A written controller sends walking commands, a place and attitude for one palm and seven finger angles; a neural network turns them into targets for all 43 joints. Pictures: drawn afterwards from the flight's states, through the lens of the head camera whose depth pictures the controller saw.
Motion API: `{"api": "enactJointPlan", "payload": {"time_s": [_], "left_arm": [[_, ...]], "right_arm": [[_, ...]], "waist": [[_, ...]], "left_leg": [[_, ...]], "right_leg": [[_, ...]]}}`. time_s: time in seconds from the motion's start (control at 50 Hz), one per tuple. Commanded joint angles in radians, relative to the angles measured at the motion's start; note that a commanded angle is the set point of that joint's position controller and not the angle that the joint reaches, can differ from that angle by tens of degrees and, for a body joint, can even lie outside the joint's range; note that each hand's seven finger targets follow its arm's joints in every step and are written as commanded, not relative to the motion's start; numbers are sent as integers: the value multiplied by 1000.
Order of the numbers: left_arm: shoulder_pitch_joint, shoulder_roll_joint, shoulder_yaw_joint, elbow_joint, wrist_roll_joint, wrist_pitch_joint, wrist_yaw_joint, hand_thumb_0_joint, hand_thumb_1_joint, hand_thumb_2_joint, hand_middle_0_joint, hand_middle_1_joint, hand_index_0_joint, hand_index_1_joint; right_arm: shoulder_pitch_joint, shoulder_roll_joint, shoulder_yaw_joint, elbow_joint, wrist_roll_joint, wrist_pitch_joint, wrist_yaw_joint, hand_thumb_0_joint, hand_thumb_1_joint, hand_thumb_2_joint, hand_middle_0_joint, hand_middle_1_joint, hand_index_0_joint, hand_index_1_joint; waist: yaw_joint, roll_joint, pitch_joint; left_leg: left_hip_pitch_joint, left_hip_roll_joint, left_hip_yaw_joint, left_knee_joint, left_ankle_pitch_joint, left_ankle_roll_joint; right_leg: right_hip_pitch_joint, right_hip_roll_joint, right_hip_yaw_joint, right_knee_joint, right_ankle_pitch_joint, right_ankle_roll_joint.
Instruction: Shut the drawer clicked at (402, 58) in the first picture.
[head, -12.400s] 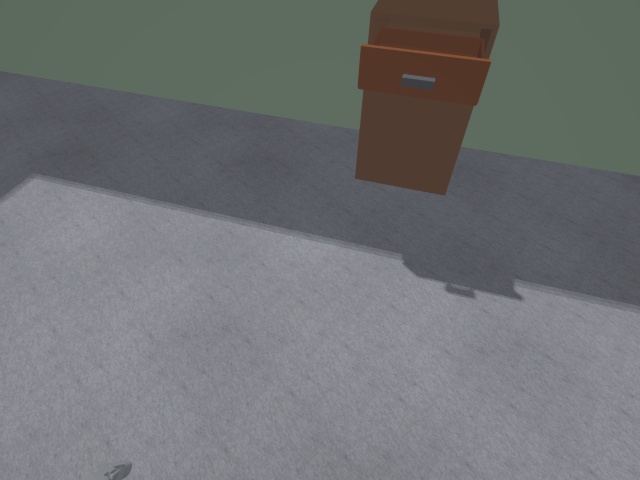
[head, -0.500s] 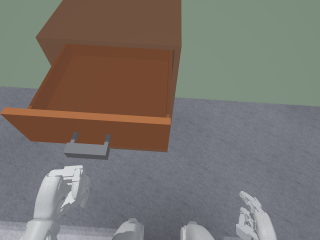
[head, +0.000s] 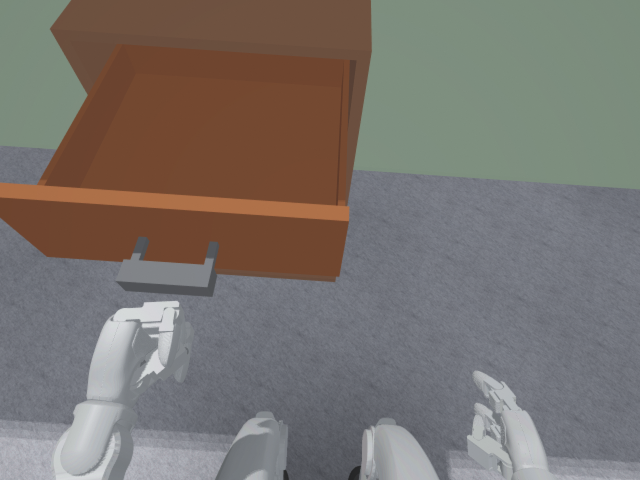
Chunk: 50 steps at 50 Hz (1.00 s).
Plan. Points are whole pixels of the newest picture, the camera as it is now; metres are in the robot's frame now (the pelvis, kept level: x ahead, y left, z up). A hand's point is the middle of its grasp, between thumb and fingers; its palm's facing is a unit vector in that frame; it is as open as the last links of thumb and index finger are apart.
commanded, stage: bring the fist close to the handle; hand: left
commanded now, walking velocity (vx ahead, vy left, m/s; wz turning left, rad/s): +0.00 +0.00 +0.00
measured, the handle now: (173, 262) +0.36 +0.20 +0.04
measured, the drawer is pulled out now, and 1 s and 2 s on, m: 0.28 0.23 0.10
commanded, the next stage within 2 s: push the drawer shut in 0.24 s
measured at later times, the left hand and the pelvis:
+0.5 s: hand (184, 336) +0.27 +0.17 +0.03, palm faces -0.03 -1.00 -0.06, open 3.3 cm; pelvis +0.00 +0.00 +0.00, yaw +0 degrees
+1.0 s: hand (194, 288) +0.33 +0.17 +0.03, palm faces -0.04 -1.00 -0.06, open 3.2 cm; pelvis +0.00 +0.00 +0.00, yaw +0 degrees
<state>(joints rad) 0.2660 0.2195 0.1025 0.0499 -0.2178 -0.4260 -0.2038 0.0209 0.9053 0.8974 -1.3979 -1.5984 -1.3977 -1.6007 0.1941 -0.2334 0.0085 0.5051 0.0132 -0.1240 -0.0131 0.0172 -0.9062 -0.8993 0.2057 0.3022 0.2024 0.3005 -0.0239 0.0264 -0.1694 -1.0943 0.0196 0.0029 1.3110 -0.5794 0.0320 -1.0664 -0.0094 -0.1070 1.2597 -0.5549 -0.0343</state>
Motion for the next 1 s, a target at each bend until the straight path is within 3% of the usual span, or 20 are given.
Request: {"api": "enactJointPlan", "payload": {"time_s": [0.0, 0.08, 0.12, 0.28, 0.32, 0.42, 0.48, 0.5, 0.54, 0.58, 0.66, 0.7, 0.76, 0.78, 0.8, 0.82, 0.92, 0.94, 0.98], "left_arm": [[-40, 104, 73, -214, -13, -73, 29, 0, 900, 900, -1400, -1600, -1400, -1600], [-36, 90, 45, -172, -5, -64, 27, 0, 900, 900, -1400, -1600, -1400, -1600], [-53, 80, 24, -175, -2, -63, 17, 0, 900, 900, -1400, -1600, -1400, -1600], [-78, 135, 78, -224, -8, -88, 40, 0, 900, 900, -1400, -1600, -1400, -1600], [-69, 111, 56, -213, -3, -87, 43, 0, 900, 900, -1400, -1600, -1400, -1600], [-178, 124, 69, -112, 1, -69, 35, 0, 900, 900, -1400, -1600, -1400, -1600], [-242, 132, 68, -107, -4, -60, 19, 0, 900, 900, -1400, -1600, -1400, -1600], [-253, 144, 88, -93, -7, -57, 15, 0, 900, 900, -1400, -1600, -1400, -1600], [-279, 154, 99, -116, -13, -59, 10, 0, 900, 900, -1400, -1600, -1400, -1600], [-297, 158, 99, -121, -19, -58, 8, 0, 900, 900, -1400, -1600, -1400, -1600], [-375, 119, 56, -100, -14, -60, 17, 0, 900, 900, -1400, -1600, -1400, -1600], [-397, 147, 86, -61, -10, -62, 23, 0, 900, 900, -1400, -1600, -1400, -1600], [-471, 138, 76, -3, -3, -63, 23, 0, 900, 900, -1400, -1600, -1400, -1600], [-505, 171, 99, 3, 1, -69, 26, 0, 900, 900, -1400, -1600, -1400, -1600], [-506, 159, 96, 16, 4, -70, 24, 0, 900, 900, -1400, -1600, -1400, -1600], [-539, 152, 80, 13, 6, -72, 22, 0, 900, 900, -1400, -1600, -1400, -1600], [-579, 178, 110, 67, 5, -58, 23, 0, 900, 900, -1400, -1600, -1400, -1600], [-611, 169, 97, 59, 4, -57, 24, 0, 900, 900, -1400, -1600, -1400, -1600], [-617, 166, 98, 107, 4, -46, 27, 0, 900, 900, -1400, -1600, -1400, -1600]], "right_arm": [[-15, -140, -55, -145, 1, -37, -15, 0, -900, -900, 200, 300, 200, 300], [-14, -149, -53, -149, 3, -31, -15, 0, -900, -900, 200, 300, 200, 300], [-9, -150, -52, -150, 5, -30, -15, 0, -900, -900, 200, 300, 200, 300], [-3, -148, -50, -150, 1, -31, -21, 0, -900, -900, 200, 300, 200, 300], [-5, -144, -49, -151, 0, -29, -16, 0, -900, -900, 200, 300, 200, 300], [-2, -156, -49, -127, 2, -21, -19, 0, -900, -900, 200, 300, 200, 300], [1, -159, -47, -124, 2, -21, -23, 0, -900, -900, 200, 300, 200, 300], [7, -161, -48, -120, 4, -19, -25, 0, -900, -900, 200, 300, 200, 300], [8, -157, -49, -116, 4, -21, -26, 0, -900, -900, 200, 300, 200, 300], [14, -159, -49, -109, 3, -24, -26, 0, -900, -900, 200, 300, 200, 300], [14, -158, -47, -88, 1, -27, -25, 0, -900, -900, 200, 300, 200, 300], [19, -163, -49, -77, 1, -25, -27, 0, -900, -900, 200, 300, 200, 300], [17, -162, -46, -68, 1, -22, -28, 0, -900, -900, 200, 300, 200, 300], [19, -167, -47, -59, 1, -23, -31, 0, -900, -900, 200, 300, 200, 300], [19, -164, -46, -62, 1, -20, -30, 0, -900, -900, 200, 300, 200, 300], [15, -164, -46, -62, 2, -20, -29, 0, -900, -900, 200, 300, 200, 300], [25, -168, -46, -56, 4, -9, -29, 0, -900, -900, 200, 300, 200, 300], [26, -167, -44, -55, 3, -9, -28, 0, -900, -900, 200, 300, 200, 300], [33, -169, -43, -51, 4, -5, -26, 0, -900, -900, 200, 300, 200, 300]], "waist": [[-2, 20, -292], [-18, -5, -246], [-21, -1, -259], [-4, 38, -290], [-6, 41, -300], [-36, -3, -250], [-36, 27, -278], [-31, 9, -295], [-19, 40, -339], [-25, 46, -364], [-42, 49, -342], [-47, 9, -334], [-55, 10, -310], [-59, 10, -310], [-48, 21, -324], [-53, 41, -337], [-42, 43, -371], [-46, 66, -370], [-52, 47, -355]], "left_leg": [[204, -13, -57, -208, 274, -9], [176, -12, -63, -211, 215, -7], [188, -13, -64, -212, 221, -7], [207, -13, -63, -217, 244, -8], [212, -14, -59, -212, 262, -8], [149, -15, -53, -189, 198, -4], [166, -16, -50, -190, 218, -1], [174, -15, -53, -194, 225, -2], [204, -15, -48, -196, 279, -3], [221, -13, -52, -192, 319, -3], [238, -12, -57, -198, 306, -5], [217, -8, -58, -194, 293, -4], [190, -12, -52, -190, 252, -3], [186, -10, -55, -187, 248, -2], [195, -12, -52, -194, 252, -3], [212, -12, -52, -194, 254, -3], [230, -12, -52, -208, 280, -6], [247, -11, -55, -214, 283, -9], [239, -10, -54, -216, 275, -6]], "right_leg": [[205, 19, 58, -178, 202, 4], [176, 20, 55, -191, 145, 3], [181, 18, 56, -191, 155, 4], [198, 20, 58, -188, 163, -2], [204, 18, 59, -184, 187, 1], [176, 19, 75, -199, 138, 7], [191, 18, 77, -201, 158, 4], [201, 19, 76, -201, 166, 5], [237, 16, 80, -195, 225, 4], [241, 16, 75, -185, 264, 4], [209, 14, 68, -193, 247, 8], [208, 16, 70, -193, 237, 9], [201, 14, 78, -204, 202, 10], [191, 16, 79, -200, 191, 9], [201, 15, 81, -201, 194, 8], [191, 13, 81, -200, 197, 8], [219, 13, 83, -202, 225, 7], [208, 12, 78, -202, 224, 7], [205, 14, 76, -210, 216, 7]]}}
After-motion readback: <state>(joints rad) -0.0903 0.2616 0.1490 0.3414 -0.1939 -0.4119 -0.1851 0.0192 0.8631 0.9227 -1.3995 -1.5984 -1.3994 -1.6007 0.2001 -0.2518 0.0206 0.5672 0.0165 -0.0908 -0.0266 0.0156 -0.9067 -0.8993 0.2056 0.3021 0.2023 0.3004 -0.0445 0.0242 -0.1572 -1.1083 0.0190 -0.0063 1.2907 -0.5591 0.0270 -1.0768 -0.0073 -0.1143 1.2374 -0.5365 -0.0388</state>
